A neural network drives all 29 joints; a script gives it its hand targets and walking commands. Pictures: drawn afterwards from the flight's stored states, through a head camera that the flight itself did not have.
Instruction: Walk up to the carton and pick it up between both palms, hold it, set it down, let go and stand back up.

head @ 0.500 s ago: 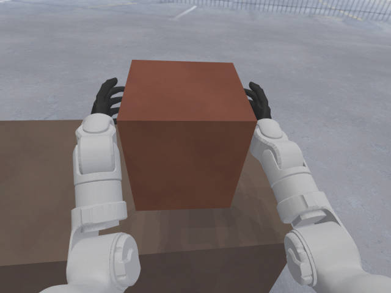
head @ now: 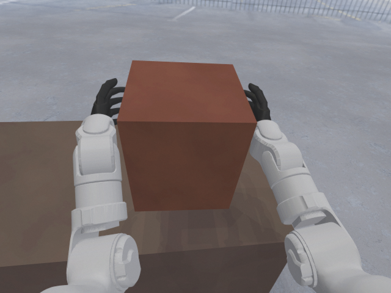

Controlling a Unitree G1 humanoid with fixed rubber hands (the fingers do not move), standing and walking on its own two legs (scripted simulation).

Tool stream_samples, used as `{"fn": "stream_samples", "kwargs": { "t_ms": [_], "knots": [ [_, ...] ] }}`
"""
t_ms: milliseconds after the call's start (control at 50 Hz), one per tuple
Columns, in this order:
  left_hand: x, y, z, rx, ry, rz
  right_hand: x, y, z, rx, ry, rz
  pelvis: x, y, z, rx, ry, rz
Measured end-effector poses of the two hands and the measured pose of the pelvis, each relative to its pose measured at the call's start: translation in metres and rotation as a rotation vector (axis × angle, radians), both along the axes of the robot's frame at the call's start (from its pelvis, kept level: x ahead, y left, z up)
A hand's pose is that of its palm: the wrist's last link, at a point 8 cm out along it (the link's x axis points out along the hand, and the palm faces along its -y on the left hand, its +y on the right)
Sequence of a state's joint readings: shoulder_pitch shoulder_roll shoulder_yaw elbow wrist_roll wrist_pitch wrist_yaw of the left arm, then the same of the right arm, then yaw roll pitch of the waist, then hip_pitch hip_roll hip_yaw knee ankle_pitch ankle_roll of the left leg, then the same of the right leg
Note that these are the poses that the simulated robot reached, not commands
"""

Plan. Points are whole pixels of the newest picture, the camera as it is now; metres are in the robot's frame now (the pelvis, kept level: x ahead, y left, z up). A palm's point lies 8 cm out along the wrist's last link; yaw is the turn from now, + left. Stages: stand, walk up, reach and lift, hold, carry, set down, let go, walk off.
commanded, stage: hold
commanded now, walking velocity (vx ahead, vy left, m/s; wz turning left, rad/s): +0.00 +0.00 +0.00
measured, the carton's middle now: (183, 138) +0.39 +0.00 +0.18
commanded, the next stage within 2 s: none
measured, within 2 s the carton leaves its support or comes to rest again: neither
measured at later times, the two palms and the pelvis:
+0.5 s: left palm (105, 116) +0.37 +0.15 +0.24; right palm (260, 121) +0.36 -0.15 +0.23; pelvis +0.00 +0.00 +0.00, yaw +0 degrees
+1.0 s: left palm (102, 119) +0.36 +0.16 +0.24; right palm (258, 124) +0.36 -0.14 +0.23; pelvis +0.00 +0.00 +0.00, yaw +0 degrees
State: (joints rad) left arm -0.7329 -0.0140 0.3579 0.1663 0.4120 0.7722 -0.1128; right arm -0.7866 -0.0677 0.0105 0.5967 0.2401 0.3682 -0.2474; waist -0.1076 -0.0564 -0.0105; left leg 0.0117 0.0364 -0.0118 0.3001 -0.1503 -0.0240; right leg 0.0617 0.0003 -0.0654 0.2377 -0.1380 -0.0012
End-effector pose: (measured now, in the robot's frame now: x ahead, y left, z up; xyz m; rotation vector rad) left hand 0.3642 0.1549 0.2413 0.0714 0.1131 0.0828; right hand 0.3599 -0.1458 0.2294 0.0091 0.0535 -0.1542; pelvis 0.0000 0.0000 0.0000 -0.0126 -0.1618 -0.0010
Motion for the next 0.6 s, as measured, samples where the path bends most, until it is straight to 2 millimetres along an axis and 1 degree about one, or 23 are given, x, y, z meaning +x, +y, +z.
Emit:
{"fn": "stream_samples", "kwargs": {
  "t_ms": [140,300,480,600],
  "knots": [
    [-0.0010,-0.0020,-0.0035,0.000,0.014,-0.006,-0.0028,-0.0020,-0.0036,0.009,0.014,-0.008,-0.0033,-0.0007,-0.0002,0.000,-0.002,0.001],
    [0.0013,-0.0051,0.0008,0.011,0.011,-0.003,-0.0001,-0.0047,-0.0042,0.018,0.011,-0.006,-0.0042,-0.0023,-0.0001,0.002,0.009,0.004],
    [0.0030,-0.0040,0.0035,0.008,-0.002,0.001,0.0031,-0.0038,-0.0005,0.007,-0.001,-0.001,-0.0001,-0.0028,-0.0001,0.002,0.010,0.002],
    [0.0040,0.0003,0.0030,-0.001,-0.004,0.005,0.0055,0.0003,0.0020,0.002,-0.004,0.005,0.0032,-0.0018,0.0001,0.000,0.012,0.004]
  ]
}}
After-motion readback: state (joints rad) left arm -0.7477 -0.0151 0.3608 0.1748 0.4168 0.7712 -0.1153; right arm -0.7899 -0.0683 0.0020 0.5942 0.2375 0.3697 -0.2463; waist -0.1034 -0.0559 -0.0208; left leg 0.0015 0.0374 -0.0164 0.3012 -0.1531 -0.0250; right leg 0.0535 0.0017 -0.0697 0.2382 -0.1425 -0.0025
